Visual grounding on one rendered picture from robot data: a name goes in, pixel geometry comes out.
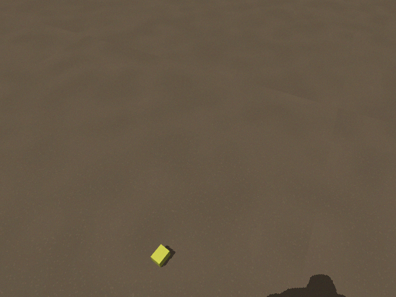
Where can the small box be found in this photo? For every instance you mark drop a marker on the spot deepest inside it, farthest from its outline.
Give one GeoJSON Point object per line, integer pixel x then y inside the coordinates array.
{"type": "Point", "coordinates": [160, 255]}

